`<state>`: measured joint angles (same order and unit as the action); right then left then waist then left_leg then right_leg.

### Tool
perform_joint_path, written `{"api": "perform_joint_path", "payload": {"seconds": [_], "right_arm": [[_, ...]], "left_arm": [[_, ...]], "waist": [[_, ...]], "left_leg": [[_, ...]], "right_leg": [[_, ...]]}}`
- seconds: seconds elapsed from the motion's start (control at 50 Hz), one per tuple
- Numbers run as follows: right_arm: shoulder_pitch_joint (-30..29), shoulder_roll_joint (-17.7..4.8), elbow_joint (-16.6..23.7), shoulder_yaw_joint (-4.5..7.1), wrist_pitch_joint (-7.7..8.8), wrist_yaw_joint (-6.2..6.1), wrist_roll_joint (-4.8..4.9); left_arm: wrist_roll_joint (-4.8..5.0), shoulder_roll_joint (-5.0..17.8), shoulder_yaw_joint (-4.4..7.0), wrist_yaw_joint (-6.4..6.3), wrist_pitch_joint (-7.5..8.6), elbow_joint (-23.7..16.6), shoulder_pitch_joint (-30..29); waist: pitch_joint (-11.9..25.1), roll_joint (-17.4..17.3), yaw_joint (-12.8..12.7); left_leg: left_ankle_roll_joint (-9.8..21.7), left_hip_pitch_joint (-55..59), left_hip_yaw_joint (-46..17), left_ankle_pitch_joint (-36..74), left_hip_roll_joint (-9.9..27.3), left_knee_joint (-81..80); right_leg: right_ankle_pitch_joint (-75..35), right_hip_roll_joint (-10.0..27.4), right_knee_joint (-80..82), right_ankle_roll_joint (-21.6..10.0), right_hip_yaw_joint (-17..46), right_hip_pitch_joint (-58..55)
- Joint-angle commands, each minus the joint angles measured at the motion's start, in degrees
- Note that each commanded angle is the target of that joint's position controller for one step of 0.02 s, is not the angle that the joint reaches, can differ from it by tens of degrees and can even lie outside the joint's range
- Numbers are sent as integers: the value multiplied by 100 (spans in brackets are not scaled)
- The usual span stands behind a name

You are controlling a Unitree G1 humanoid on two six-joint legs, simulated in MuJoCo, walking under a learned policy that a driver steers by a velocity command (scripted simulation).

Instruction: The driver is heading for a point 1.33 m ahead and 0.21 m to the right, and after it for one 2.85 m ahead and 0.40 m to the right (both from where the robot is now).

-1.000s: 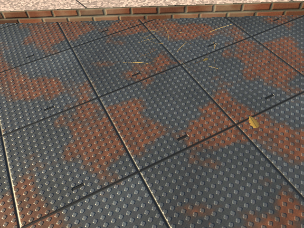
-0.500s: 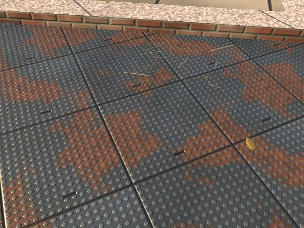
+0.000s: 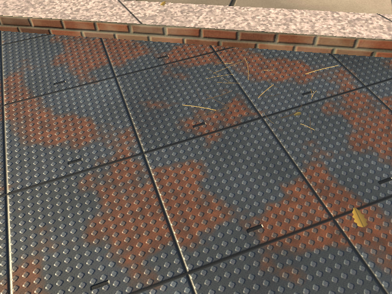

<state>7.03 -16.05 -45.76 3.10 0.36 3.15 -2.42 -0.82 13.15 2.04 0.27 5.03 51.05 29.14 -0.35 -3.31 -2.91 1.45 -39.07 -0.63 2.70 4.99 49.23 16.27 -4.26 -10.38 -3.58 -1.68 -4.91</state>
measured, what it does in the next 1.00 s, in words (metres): goes down, turning right: left foot 0.12 m lower, then right foot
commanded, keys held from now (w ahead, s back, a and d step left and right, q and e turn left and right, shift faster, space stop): w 0.28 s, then w+e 0.70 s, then w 0.02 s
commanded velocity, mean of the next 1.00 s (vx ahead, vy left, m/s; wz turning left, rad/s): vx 0.49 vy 0.00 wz -0.29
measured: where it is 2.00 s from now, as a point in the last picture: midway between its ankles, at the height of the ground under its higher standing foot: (234, 210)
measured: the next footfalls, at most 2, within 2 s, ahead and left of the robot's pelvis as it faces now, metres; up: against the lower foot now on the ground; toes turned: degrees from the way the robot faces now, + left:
left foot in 0.24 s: +0.35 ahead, +0.17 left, -0.12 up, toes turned +4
right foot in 0.72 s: +0.60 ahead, -0.02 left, -0.12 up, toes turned -16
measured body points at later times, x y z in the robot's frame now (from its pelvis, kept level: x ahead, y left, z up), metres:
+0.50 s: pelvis +0.33 +0.09 -0.12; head +0.38 +0.10 +0.33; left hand +0.43 +0.34 -0.27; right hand +0.31 -0.16 -0.26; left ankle +0.31 +0.16 -0.86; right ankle +0.40 -0.05 -0.78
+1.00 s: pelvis +0.60 +0.02 -0.12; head +0.62 +0.00 +0.33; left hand +0.70 +0.28 -0.24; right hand +0.65 -0.27 -0.24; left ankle +0.75 +0.17 -0.79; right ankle +0.57 -0.01 -0.86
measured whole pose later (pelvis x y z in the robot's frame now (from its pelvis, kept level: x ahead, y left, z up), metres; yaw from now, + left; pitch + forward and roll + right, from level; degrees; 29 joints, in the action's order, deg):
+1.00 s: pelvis +0.60 +0.02 -0.12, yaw -21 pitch +0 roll +1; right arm 6.6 -14.6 -47.3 2.7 1.6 0.6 -2.4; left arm 0.1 14.7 4.1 0.4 2.6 54.8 19.5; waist -3.5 -1.4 -1.7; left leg -2.5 -35.2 -2.4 -12.0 6.8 54.1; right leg 11.3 -8.3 -18.9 -8.2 2.7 7.1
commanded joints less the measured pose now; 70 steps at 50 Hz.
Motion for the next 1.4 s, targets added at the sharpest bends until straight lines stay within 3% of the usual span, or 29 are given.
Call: {"api": "perform_joint_path", "payload": {"seconds": [0.02, 0.1, 0.18, 0.24, 0.26, 0.28, 0.3, 0.34, 0.36, 0.4, 0.42, 0.52, 0.62, 0.7, 0.72, 0.74, 0.76, 0.78, 0.82, 0.86, 0.92, 1.16, 1.22, 1.26, 1.28, 1.3, 1.32, 1.34, 1.4], "right_arm": [[-1039, -444, 567, 105, 205, 8, -15], [-1233, -237, 520, 47, 243, 124, 84], [-1088, -230, 316, 22, 306, -21, 9], [1464, -678, -593, 202, 390, -192, -152], [2012, -1022, -782, 278, 432, -165, -244], [2498, -1289, -716, 280, 452, -119, -184], [2754, -1451, -778, 411, 350, -76, 144], [1272, -509, -485, 168, 289, -264, 77], [1176, -690, -440, 188, 358, -328, -32], [1138, -380, -594, 98, 537, -301, 122], [1086, -394, -693, 102, 627, -291, 134], [1028, -129, -786, 20, 680, -285, 164], [1688, -350, -1012, 66, 521, -404, 159], [1708, -623, -1009, 114, 347, -467, 55], [1636, -686, -939, 122, 300, -458, 66], [1592, -549, -707, 83, 307, -426, 90], [1523, -188, -284, 46, 361, -282, 185], [842, -546, -177, 90, 402, -282, 74], [735, -395, -180, 60, 509, -290, 156], [917, -288, -254, 37, 324, -311, -17], [730, -221, -156, 41, 136, -272, -25], [-1272, -218, 551, -59, 229, -131, 69], [-666, -406, 450, -1, 299, -162, 87], [778, -583, 3, 96, 422, -291, 57], [1670, -897, -146, 164, 500, -380, -69], [1936, -1501, -242, 329, 449, -348, -101], [1658, -1040, -223, 252, 375, -278, 142], [1061, -656, -144, 130, 393, -267, 189], [759, -122, -314, -60, 462, -311, 179]], "left_arm": [[-37, 950, 242, -123, 147, -80, 108], [-40, 834, 193, -155, 219, 25, -47], [-134, 786, 125, -211, 70, 240, 250], [-105, 1022, 178, -244, -115, 339, 136], [3, 675, 178, -249, -103, 419, 370], [340, 317, 116, -295, -48, 471, 1338], [451, 782, 123, -356, -19, 324, 873], [29, 862, 132, -237, -116, 153, -662], [-66, 639, 106, -130, -219, 181, -369], [-280, 506, 113, 38, -397, 262, -596], [-186, 351, 74, 104, -423, 153, -919], [-49, 84, -50, 285, -261, -106, -1827], [-89, 200, -36, 324, -295, -457, -2738], [-129, 380, 107, 256, -293, -303, -2050], [-155, 531, 207, 210, -257, -67, -1238], [-229, 1109, 404, 120, -251, 78, -398], [-75, 1582, 516, 101, -356, -61, -614], [46, 1477, 495, 80, -413, -16, -659], [33, 981, 388, 6, -375, 24, -1189], [54, 797, 323, -37, -264, -31, -1503], [102, 978, 365, -9, -139, 13, -1291], [-20, 879, 282, -94, -99, 343, -54], [-35, 1036, 285, -152, -54, 326, -334], [0, 1051, 268, -129, -17, 365, -511], [76, 820, 195, -117, 33, 228, -440], [363, 263, 107, -132, -14, 357, 606], [110, 849, 209, -199, -64, 463, 408], [54, 761, 214, -194, -77, 389, -109], [-53, 560, 169, -98, -205, 288, -621]], "waist": [[-803, 606, 30], [-945, 497, -120], [-840, 411, -316], [375, 29, 782], [894, -740, 842], [2109, -1472, 434], [3027, -1141, 1027], [972, 310, 638], [888, -425, 445], [142, -337, 192], [-192, -37, 41], [-250, -256, 76], [-422, 92, 341], [27, 12, 13], [424, 134, -351], [1024, 792, -664], [1422, 2057, -262], [932, 902, -399], [-176, 174, 82], [-149, 243, 416], [-31, 345, 467], [-417, 737, -323], [-329, 866, 70], [346, 633, 747], [1067, 221, 1007], [1946, -1315, 680], [1681, -335, 557], [820, 20, 416], [234, -131, 233]], "left_leg": [[-2, -1008, -159, 882, 110, -1018], [206, 493, 44, 2166, 77, -2175], [273, 940, 101, 2076, 59, -3138], [355, 3853, 537, 1920, -162, -3274], [400, 5396, -103, 2896, 547, -2288], [800, 7695, -1188, 6580, 1894, -7], [1516, 8053, -2515, 4161, 2430, -1010], [964, 4973, -1774, 151, 1479, -2894], [1282, 4229, -1910, 149, 1905, -2951], [1052, 2705, -1261, 275, 1504, -3376], [905, 2207, -834, 175, 1167, -3700], [769, 2578, 617, 1560, 671, -3826], [644, 3888, 871, 1632, 1030, -3672], [562, 4350, 1268, 3711, 1009, -1778], [446, 3866, 1399, 3321, 916, -572], [244, 2691, 1512, 1457, 665, 1321], [-91, 240, 953, -3376, -845, 3363], [-3, -537, -73, -3081, -489, 3328], [5, -235, -121, -2319, -6, 2290], [-140, 572, -138, -2194, 130, 1647], [-333, 725, 9, -1864, 61, 1096], [-148, 161, 269, -399, -214, -1386], [151, 1188, 291, -906, -443, -1881], [384, 2910, 360, -493, -629, -2433], [600, 4387, -646, 141, 427, -2304], [1666, 5845, -3078, 1927, 2131, -2390], [1636, 5214, -3332, 2322, 1966, -2671], [1516, 4421, -2315, 2693, 1723, -2718], [1056, 3450, -883, 3356, 983, -3131]], "right_leg": [[-1497, 1434, -49, -749, 744, -162], [-984, 1372, -413, -601, 545, 692], [-1772, 1229, -1816, -513, 545, -125], [-2617, 811, -5394, -409, 355, 648], [1315, 157, -7739, -268, 221, 2275], [3344, -13, -9433, -121, 1050, 4245], [2444, 24, -9665, -76, 1019, 5165], [960, 665, -8192, 20, 437, 4950], [665, 727, -8214, 2, 474, 4587], [171, 956, -7128, -8, 581, 3866], [-237, 1039, -6273, 97, 589, 3735], [-1725, 892, -3672, -58, 54, 3330], [-1453, 720, -2848, -385, -315, 3650], [-241, 16, -2485, -760, -741, 2608], [-315, -80, -2076, -951, -573, 1543], [234, 1001, -1715, -1361, 1028, 241], [524, 2477, -640, -2296, 4558, -1142], [376, 2338, -457, -2105, 4214, -979], [-861, 1956, -381, -1632, 2890, 483], [-1953, 1469, -328, -1359, 2126, 1203], [-2521, 1179, -241, -1323, 1738, 1428], [-3008, 1239, -312, -877, 1696, 142], [-4161, 1372, -735, -645, 1618, 114], [-5308, 960, -2460, -382, 1243, 312], [-3679, 642, -3910, -258, 1096, 1286], [947, -449, -6054, 39, 552, 2910], [1318, -251, -6570, -28, 966, 3138], [961, -44, -6502, 4, 1033, 3248], [571, 332, -5655, 124, 820, 3076]]}}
